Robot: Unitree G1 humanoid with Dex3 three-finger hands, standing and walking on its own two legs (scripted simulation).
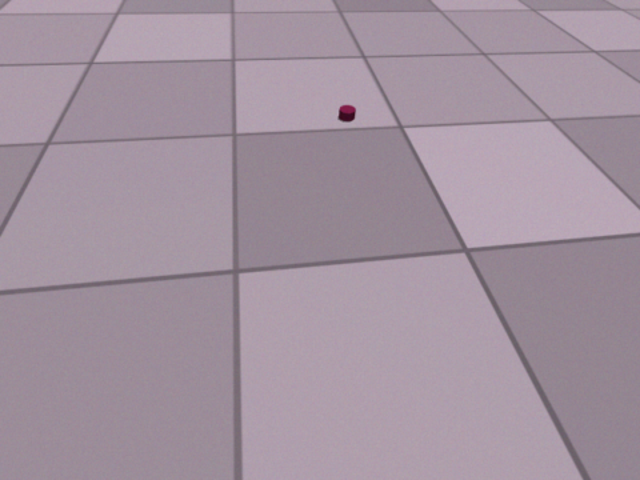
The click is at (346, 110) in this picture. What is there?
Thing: low tin
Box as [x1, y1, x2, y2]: [339, 105, 355, 120]
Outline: 341,106 339,109 339,117 343,120 353,119 355,109 349,105
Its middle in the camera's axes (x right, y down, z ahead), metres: +0.18 -0.80 +2.37
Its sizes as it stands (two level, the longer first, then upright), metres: 0.098 0.098 0.054
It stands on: the floor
